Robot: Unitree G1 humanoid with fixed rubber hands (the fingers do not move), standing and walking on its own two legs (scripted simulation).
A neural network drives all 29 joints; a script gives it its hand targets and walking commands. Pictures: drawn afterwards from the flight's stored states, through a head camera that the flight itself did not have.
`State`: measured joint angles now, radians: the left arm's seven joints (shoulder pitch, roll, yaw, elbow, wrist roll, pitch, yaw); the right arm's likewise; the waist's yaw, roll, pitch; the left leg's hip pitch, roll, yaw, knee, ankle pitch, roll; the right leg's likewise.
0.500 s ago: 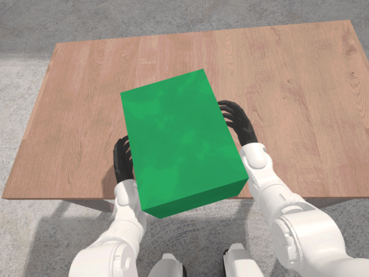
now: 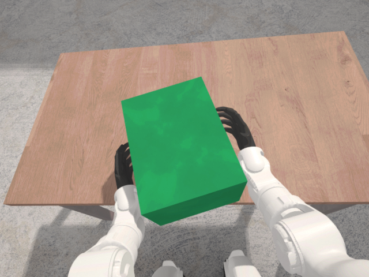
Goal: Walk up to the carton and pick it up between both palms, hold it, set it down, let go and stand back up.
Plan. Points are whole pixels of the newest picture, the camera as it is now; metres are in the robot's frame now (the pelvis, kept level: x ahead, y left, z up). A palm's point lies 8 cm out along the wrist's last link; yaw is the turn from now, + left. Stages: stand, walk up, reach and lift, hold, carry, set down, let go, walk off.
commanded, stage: reach and lift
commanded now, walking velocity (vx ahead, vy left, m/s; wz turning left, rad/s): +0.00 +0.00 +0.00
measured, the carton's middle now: (180, 151) +0.40 +0.03 -0.03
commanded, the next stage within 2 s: none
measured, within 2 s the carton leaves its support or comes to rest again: leaves its support in 0.06 s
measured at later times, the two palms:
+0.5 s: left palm (120, 183) +0.33 +0.16 -0.02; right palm (246, 135) +0.40 -0.11 +0.03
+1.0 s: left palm (113, 157) +0.34 +0.13 +0.10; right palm (278, 104) +0.39 -0.14 +0.14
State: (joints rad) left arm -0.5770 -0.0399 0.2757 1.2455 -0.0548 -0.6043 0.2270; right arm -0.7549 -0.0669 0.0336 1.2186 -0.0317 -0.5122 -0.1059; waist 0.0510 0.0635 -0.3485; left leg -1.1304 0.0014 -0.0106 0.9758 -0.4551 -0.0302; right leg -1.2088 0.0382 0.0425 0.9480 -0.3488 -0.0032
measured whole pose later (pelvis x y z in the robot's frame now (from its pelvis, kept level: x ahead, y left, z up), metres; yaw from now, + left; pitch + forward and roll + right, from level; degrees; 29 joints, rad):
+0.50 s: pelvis -0.02 +0.00 +0.00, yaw +0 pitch +29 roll +0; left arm -0.54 0.00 0.08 1.18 -0.15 -0.34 0.28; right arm -0.76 -0.08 0.15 1.17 0.08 -0.23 -0.12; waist 0.05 0.06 -0.40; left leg -1.04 0.00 -0.02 0.98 -0.45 -0.03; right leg -1.11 0.04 0.03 0.95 -0.34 0.00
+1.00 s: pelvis -0.04 -0.02 +0.03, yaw +1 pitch +14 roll +1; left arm -0.72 0.01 0.14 1.13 -0.15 -0.04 0.26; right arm -0.91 -0.12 0.02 1.14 0.10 0.04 -0.11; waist 0.05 0.07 -0.27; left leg -0.72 0.00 -0.03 0.87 -0.39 -0.03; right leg -0.80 0.04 0.03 0.87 -0.31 -0.02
